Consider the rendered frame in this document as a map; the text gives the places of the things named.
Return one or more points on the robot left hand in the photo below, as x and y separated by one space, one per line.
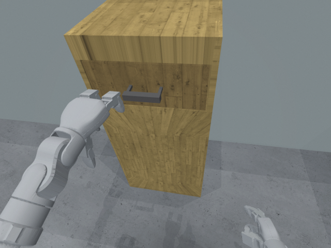
86 114

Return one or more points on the robot right hand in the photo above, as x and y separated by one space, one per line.
254 236

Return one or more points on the robot left forearm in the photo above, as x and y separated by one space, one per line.
21 220

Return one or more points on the drawer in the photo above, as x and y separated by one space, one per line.
184 85

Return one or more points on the handle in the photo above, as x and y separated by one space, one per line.
151 97

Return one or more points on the cabinet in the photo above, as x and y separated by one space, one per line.
158 148

